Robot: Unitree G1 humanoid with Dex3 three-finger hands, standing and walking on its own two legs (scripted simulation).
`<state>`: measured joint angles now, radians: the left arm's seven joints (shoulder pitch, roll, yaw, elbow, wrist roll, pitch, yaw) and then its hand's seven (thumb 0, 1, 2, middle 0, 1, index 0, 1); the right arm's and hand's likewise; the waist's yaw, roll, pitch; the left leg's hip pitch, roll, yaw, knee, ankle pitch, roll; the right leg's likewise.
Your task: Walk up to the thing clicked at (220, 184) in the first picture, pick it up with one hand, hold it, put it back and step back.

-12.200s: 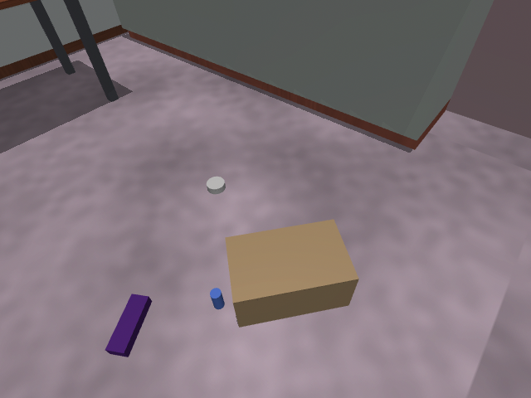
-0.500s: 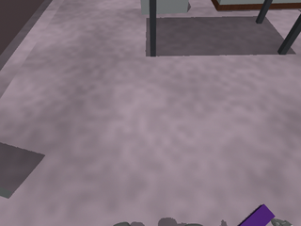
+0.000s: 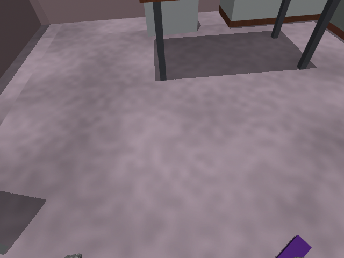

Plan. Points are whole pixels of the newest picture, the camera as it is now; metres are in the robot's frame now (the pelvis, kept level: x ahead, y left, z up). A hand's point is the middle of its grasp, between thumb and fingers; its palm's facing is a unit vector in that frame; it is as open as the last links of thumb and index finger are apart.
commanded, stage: walk up
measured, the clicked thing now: out of the picture +0.60 -1.24 -0.75
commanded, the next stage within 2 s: stand in 0.12 s
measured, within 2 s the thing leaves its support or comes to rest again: neither
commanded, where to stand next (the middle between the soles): +0.04 +0.00 m, yaw +1 degrees
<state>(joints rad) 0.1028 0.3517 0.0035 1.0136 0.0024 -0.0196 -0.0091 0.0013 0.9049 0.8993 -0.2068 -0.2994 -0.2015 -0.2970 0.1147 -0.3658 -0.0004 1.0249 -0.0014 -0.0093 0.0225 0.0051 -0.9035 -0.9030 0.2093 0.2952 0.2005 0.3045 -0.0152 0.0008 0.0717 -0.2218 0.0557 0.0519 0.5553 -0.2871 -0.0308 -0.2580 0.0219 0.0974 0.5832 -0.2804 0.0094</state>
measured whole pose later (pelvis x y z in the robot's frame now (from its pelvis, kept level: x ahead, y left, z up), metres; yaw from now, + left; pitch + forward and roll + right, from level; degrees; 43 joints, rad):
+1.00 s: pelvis +0.01 +0.02 +0.02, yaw +1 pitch -2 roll +0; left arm 0.12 0.35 0.00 1.14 0.01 -0.01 -0.01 0.00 0.91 0.90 -0.21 -0.30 -0.20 -0.30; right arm 0.09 -0.35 -0.01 1.14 -0.01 -0.01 0.02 0.00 -0.91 -0.90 0.21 0.29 0.20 0.30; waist -0.01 0.00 0.06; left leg -0.11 0.02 0.04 0.33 -0.18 -0.01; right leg -0.13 -0.02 0.08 0.35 -0.18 0.03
